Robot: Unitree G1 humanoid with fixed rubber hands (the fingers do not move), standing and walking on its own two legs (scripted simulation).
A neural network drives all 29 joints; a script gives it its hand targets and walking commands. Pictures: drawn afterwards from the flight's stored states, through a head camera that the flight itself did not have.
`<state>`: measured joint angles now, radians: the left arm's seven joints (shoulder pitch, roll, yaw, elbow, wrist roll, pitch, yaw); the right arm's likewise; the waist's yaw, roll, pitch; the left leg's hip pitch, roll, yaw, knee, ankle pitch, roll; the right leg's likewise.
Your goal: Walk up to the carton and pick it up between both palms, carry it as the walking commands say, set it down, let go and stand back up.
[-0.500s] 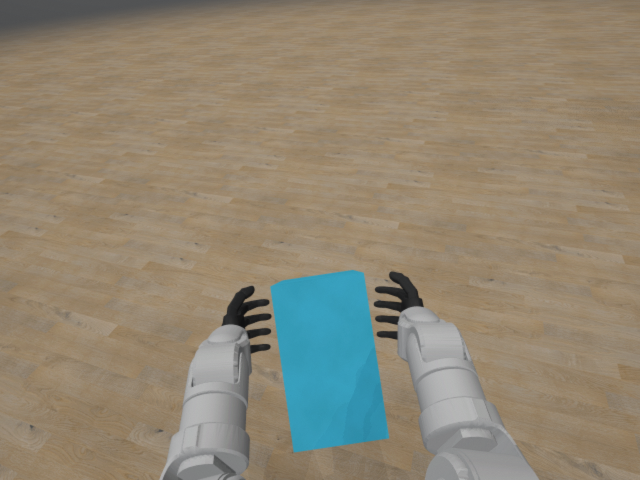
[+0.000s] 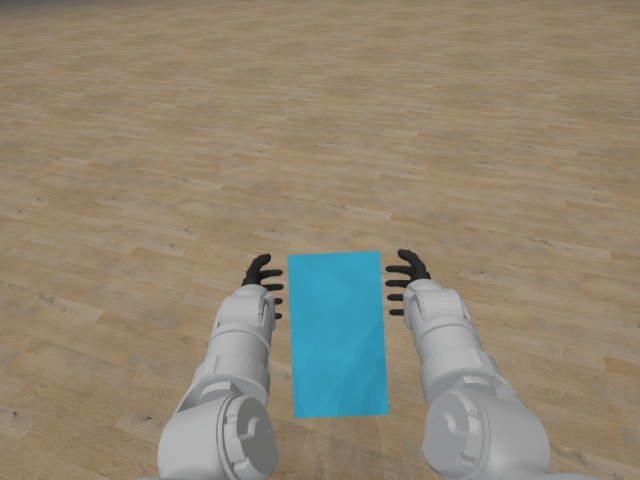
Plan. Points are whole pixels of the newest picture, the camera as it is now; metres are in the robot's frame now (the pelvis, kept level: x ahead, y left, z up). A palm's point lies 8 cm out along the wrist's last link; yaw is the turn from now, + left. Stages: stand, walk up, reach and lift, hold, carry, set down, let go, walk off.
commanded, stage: set down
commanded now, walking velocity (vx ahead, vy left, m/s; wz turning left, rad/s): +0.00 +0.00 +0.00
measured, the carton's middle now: (335, 324) +0.41 +0.00 -0.08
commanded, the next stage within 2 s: none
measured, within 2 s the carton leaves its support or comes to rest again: neither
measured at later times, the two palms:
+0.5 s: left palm (259, 334) +0.37 +0.12 -0.04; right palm (398, 328) +0.37 -0.10 -0.04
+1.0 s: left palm (270, 355) +0.39 +0.12 -0.14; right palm (391, 353) +0.39 -0.11 -0.14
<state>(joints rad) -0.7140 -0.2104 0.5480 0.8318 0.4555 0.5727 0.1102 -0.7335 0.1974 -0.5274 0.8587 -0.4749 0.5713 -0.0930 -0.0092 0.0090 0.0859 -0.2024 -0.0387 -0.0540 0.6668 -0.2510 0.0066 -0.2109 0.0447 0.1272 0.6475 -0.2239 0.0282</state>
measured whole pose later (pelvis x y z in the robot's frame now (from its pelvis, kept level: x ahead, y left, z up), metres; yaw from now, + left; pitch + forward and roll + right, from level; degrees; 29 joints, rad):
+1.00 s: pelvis +0.02 +0.00 -0.09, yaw +1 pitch +23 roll -1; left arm -0.58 -0.22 0.34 0.70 0.26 0.14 0.22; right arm -0.56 0.21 -0.33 0.70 -0.20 0.12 -0.24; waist 0.01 -0.01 -0.07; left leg -1.15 -0.08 -0.09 1.20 -0.44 -0.02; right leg -1.15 0.09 0.11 1.17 -0.42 0.04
